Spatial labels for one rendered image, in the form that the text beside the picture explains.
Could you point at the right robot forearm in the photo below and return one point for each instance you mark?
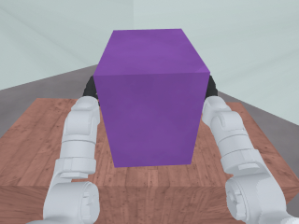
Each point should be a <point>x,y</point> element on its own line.
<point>238,156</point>

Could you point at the left robot forearm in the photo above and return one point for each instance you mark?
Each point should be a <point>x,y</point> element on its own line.
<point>78,143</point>

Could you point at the robot right upper arm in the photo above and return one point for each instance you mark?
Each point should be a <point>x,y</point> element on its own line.
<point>257,199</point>

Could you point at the robot right hand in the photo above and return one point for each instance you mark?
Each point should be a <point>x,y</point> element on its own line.
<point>211,88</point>

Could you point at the robot left hand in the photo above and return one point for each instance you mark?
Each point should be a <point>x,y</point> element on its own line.
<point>90,89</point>

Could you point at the carton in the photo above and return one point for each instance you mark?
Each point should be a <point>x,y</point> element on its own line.
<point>151,86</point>

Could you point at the pedestal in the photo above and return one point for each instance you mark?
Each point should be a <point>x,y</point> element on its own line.
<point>164,194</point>

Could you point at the robot left upper arm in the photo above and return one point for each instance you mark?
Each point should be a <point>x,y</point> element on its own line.
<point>71,203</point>

